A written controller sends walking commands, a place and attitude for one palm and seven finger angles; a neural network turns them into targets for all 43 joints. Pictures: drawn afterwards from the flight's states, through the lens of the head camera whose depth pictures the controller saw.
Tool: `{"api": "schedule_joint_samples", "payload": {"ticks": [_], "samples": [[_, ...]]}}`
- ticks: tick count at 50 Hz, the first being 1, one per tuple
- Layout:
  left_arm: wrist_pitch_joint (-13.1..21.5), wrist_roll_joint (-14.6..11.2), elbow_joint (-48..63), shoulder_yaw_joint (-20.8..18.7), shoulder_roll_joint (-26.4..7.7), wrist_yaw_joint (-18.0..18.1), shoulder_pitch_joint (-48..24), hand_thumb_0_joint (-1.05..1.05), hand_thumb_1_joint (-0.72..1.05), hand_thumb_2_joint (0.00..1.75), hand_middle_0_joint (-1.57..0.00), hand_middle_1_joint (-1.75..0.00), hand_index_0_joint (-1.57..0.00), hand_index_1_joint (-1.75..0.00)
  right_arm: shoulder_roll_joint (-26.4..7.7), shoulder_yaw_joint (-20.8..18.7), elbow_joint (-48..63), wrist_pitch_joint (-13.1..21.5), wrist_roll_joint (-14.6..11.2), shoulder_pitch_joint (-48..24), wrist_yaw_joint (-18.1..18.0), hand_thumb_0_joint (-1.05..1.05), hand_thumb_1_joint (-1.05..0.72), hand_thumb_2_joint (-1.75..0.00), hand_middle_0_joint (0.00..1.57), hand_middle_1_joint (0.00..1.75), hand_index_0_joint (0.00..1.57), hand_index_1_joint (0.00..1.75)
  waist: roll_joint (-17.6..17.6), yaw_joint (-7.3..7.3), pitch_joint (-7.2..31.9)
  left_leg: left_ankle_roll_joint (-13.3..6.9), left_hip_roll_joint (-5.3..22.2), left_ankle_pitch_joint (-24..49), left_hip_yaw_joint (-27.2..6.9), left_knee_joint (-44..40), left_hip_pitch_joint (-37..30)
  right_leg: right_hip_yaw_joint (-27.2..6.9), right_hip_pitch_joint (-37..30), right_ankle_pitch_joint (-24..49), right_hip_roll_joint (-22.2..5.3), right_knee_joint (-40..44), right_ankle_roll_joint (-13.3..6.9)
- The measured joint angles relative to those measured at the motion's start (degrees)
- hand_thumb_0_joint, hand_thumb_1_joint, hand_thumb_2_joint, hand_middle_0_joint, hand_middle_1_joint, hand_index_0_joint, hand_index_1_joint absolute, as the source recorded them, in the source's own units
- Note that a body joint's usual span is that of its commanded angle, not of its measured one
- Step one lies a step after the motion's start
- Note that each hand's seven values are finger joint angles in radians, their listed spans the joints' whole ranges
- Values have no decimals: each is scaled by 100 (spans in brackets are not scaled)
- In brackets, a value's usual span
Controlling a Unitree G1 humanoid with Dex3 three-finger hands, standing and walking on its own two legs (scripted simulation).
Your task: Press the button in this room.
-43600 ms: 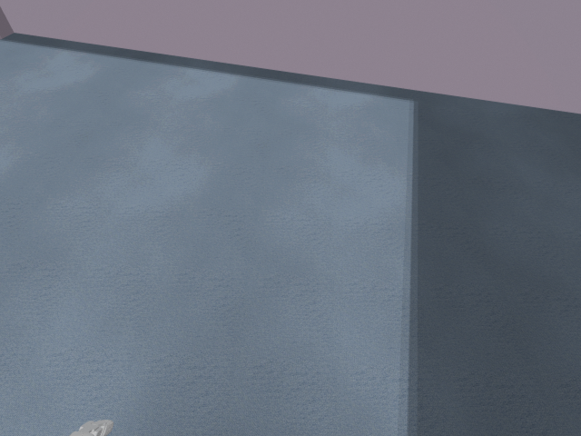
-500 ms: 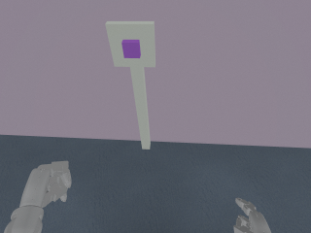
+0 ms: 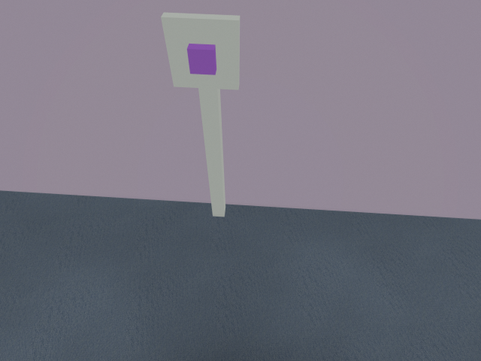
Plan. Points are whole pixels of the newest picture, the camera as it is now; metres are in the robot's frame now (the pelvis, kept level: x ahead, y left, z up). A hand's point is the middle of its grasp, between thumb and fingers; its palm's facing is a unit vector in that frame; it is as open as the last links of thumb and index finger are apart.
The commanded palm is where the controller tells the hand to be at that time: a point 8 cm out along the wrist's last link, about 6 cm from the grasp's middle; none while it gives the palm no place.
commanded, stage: let the arm hang, fingers relaxed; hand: left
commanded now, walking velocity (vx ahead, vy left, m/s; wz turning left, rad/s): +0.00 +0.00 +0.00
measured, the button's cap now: (202, 58) +0.82 +0.15 +0.08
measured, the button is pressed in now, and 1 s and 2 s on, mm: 0 0 0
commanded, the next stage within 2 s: stand and wait in 0.50 s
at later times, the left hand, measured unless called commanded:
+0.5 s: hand out of the picture +0.00 +0.15 -0.18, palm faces +0.03 -0.99 -0.16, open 7.3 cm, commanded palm none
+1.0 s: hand out of the picture +0.02 +0.16 -0.17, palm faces +0.02 -0.98 -0.21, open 7.3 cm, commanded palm none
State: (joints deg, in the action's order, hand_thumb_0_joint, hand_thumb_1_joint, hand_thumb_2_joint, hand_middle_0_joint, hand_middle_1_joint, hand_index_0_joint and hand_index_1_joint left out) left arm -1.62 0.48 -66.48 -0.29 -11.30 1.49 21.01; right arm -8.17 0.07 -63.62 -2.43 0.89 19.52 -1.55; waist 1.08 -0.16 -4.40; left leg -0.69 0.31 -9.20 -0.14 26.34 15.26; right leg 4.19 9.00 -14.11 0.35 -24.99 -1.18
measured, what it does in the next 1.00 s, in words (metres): stands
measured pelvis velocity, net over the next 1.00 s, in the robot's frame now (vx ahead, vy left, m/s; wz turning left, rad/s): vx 0.02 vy -0.02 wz -0.01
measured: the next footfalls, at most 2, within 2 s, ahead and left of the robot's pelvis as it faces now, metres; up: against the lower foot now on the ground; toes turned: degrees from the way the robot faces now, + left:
none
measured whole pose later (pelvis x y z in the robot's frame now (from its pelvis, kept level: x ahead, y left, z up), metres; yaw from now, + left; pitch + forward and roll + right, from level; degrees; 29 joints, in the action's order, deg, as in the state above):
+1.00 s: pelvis +0.02 -0.02 +0.00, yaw +0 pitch -2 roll +0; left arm 0.3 0.3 -66.0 -0.8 -9.1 1.9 15.2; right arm -8.7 -0.5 -64.8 -0.9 0.8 14.4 -2.2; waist 1.0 -0.5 -3.9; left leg 0.6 1.0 -10.0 0.0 24.1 11.9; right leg 3.9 6.0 -15.1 1.1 -23.2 -2.1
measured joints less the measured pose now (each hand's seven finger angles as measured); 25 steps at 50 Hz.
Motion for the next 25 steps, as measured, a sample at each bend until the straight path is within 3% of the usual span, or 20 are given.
{"api": "schedule_joint_samples", "payload": {"ticks": [10, 25], "samples": [[90, 13, 37, -5, 355, 44, -200, 0, 91, 90, -25, -37, -25, -36, 212, -24, -52, 72, 18, -69, -22, 0, -91, -90, 20, 30, 20, 30, 27, -28, 196, -20, -54, 22, 71, -63, -37, -65, 71, -68, -66, -136, 23], [174, 4, 135, -32, 501, 60, -423, 0, 91, 90, -20, -31, -20, -30, 201, -67, -56, 137, 13, -174, -64, 0, -91, -90, 20, 30, 20, 30, -67, -72, 191, 53, 13, -61, 48, -32, -103, -50, -23, -120, 4, -101, -34]]}}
